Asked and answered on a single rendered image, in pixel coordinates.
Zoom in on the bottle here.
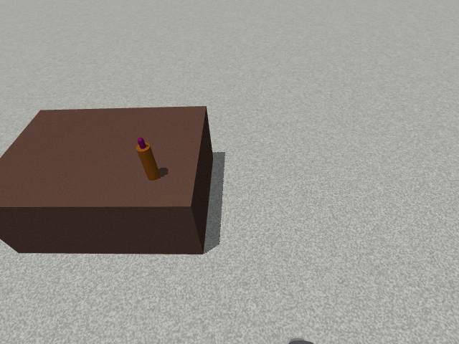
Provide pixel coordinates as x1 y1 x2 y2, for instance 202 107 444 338
136 138 160 181

